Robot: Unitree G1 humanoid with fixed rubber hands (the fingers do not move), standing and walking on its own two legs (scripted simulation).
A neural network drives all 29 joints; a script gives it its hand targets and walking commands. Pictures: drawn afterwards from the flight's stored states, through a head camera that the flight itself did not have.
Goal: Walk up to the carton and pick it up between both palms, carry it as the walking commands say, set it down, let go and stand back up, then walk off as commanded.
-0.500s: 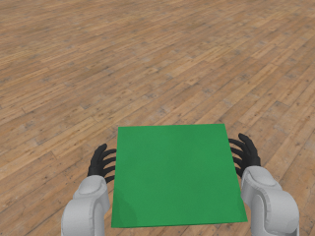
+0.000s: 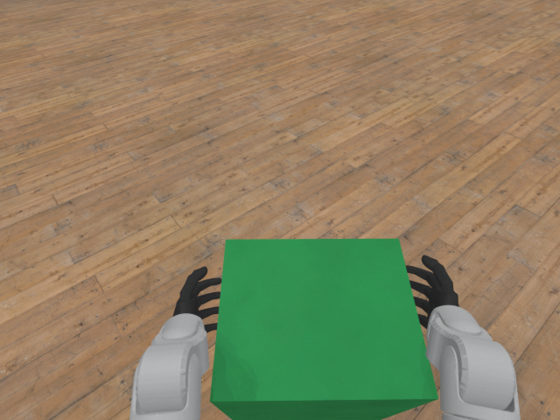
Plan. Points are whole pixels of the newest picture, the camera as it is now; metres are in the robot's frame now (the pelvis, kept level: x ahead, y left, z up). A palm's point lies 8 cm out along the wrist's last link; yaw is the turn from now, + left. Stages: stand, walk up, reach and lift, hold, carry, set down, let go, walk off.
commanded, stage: carry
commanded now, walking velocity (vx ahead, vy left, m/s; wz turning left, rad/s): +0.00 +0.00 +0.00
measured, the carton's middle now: (309, 338) +0.28 -0.01 -0.03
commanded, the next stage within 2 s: none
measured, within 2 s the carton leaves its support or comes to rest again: neither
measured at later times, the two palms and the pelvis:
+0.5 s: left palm (170, 333) +0.25 +0.18 +0.06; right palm (423, 322) +0.26 -0.15 +0.07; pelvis -0.01 +0.02 +0.00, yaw +0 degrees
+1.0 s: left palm (144, 368) +0.20 +0.19 +0.08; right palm (426, 360) +0.20 -0.13 +0.08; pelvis -0.07 +0.03 +0.01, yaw +0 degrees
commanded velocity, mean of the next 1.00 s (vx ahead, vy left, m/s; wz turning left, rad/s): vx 0.00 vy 0.00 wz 0.00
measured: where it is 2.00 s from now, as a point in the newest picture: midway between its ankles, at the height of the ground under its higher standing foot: outside the picture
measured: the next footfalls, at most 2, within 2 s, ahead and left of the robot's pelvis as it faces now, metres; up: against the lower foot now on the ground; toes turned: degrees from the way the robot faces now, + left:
none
